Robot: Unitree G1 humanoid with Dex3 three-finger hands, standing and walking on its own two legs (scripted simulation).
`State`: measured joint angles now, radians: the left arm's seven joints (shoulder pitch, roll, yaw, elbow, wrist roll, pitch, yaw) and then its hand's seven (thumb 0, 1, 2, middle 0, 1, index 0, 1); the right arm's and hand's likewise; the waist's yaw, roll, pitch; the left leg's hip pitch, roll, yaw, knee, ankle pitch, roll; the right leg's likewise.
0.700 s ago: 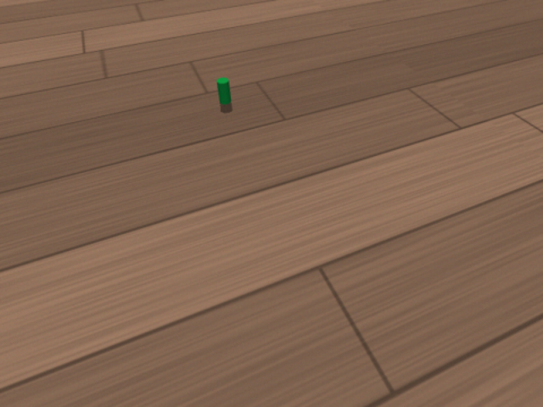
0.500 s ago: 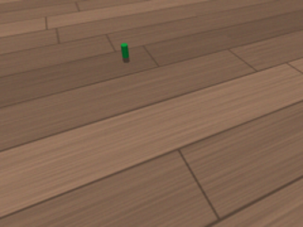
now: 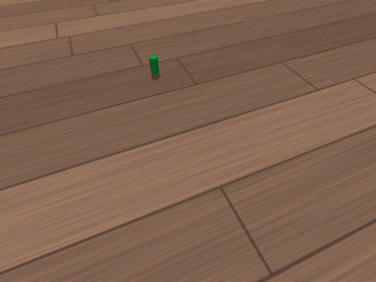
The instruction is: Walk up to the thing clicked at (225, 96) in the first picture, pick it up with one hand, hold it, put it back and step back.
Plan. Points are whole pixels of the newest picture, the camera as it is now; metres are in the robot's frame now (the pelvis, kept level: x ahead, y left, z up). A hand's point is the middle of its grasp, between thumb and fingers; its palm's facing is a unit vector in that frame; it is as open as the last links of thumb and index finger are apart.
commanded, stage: stand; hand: left
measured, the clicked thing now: (154, 64) +2.10 +0.41 -0.71
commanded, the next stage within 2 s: walk up in 0.42 s
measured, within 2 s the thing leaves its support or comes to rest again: neither
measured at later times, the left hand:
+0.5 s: hand out of the picture +0.08 +0.26 -0.15, palm faces -0.01 -0.95 -0.32, open 7.4 cm
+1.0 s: hand (50, 240) +0.25 +0.39 -0.15, palm faces -0.02 -0.95 -0.31, open 7.4 cm
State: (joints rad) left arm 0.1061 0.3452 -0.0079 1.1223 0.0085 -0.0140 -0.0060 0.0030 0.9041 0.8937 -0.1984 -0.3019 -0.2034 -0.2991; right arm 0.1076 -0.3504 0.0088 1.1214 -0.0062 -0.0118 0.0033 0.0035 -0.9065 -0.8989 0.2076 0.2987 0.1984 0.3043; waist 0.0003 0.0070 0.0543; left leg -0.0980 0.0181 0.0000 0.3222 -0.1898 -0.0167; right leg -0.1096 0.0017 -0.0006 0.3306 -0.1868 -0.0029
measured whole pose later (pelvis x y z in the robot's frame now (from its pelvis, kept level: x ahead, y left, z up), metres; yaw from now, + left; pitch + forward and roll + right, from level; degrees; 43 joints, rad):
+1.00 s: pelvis +0.18 +0.11 -0.01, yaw +3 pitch -2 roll +1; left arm 0.20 0.47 0.05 0.99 0.02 -0.04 -0.11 0.01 0.91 0.89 -0.20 -0.30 -0.20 -0.30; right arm 0.31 -0.40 -0.06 0.97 -0.01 -0.10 0.07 0.00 -0.90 -0.90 0.21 0.30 0.20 0.30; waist -0.02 -0.08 0.02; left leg -0.08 0.01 0.12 0.37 -0.26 0.03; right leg -0.55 -0.09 0.01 0.93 -0.23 0.01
